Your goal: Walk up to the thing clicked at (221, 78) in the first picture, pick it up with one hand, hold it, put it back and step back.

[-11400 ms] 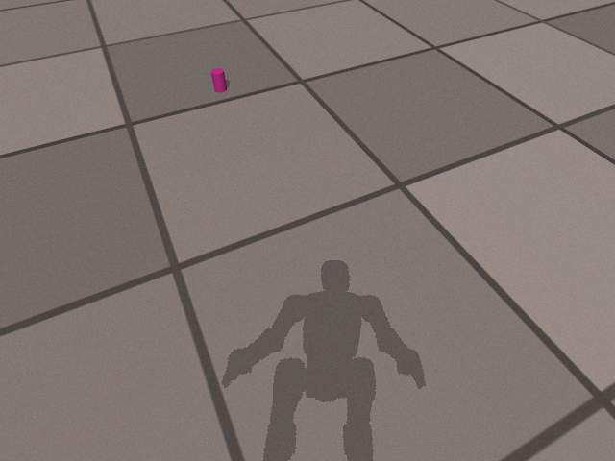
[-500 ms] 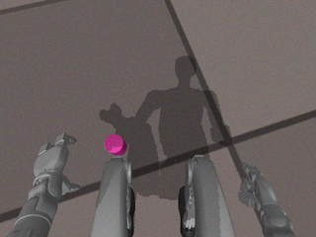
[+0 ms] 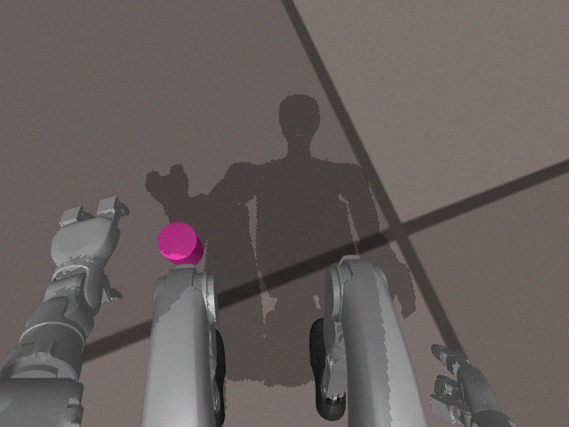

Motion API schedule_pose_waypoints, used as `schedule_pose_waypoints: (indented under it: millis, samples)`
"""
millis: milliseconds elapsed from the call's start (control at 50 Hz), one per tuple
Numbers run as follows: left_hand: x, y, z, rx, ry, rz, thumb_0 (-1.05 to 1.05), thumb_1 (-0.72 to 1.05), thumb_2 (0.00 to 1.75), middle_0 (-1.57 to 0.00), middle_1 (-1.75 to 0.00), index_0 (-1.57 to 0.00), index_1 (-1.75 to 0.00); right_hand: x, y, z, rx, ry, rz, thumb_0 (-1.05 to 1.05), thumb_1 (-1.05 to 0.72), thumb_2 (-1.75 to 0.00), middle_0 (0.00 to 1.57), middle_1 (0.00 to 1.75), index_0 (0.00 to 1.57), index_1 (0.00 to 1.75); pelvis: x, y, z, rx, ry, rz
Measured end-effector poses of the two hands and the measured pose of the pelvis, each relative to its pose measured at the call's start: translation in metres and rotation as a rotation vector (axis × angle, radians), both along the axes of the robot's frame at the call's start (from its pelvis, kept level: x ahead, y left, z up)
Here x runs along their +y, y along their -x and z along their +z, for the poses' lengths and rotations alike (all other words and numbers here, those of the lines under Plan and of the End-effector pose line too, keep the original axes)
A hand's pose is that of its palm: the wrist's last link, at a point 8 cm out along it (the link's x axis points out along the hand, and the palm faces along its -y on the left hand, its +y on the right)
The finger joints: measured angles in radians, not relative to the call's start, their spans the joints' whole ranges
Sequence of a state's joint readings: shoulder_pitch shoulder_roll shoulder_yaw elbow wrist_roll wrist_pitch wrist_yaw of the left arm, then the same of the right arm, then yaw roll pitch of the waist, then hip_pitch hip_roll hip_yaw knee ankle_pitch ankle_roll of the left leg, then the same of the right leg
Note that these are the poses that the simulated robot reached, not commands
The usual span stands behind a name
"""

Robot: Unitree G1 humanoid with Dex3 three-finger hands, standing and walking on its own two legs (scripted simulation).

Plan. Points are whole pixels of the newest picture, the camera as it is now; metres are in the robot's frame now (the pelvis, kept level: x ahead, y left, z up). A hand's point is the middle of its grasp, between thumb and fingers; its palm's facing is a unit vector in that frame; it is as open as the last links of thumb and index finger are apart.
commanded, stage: rise first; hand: left
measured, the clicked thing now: (182, 246) +0.40 +0.18 -0.35
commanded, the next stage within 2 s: none
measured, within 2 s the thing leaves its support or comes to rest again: neither
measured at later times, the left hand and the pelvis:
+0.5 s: hand (118, 248) +0.37 +0.26 -0.20, palm faces -0.47 -0.11 -0.88, open 14.2 cm; pelvis +0.00 +0.00 -0.03, yaw -1 degrees
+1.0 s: hand (124, 244) +0.38 +0.26 -0.22, palm faces -0.46 -0.07 -0.89, open 14.2 cm; pelvis +0.00 +0.00 -0.05, yaw -1 degrees
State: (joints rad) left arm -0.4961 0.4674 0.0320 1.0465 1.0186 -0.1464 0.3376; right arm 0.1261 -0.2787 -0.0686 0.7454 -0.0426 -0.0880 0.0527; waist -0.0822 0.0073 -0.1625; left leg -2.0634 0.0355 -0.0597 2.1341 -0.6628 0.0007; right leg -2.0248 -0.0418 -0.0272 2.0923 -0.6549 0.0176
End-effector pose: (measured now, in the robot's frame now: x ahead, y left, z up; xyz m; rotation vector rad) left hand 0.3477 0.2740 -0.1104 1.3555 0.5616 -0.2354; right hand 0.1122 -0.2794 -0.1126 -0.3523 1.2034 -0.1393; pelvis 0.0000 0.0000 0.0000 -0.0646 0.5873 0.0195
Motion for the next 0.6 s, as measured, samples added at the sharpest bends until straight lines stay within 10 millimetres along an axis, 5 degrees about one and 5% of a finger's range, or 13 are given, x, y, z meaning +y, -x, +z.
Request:
schedule_pose_waypoints:
  millis: [600]
  samples:
    - [-0.008, -0.029, -0.043, -0.031, -0.077, -0.088, 0.00, -0.55, 1.04, -0.10, -0.97, -0.08, -1.00, 0.007, 0.015, -0.044, 0.082, -0.033, 0.010, 0.00, -0.91, -0.90, 0.20, 0.30, 0.21, 0.30, 0.000, -0.002, -0.039, 0.009, 0.008, -0.011]
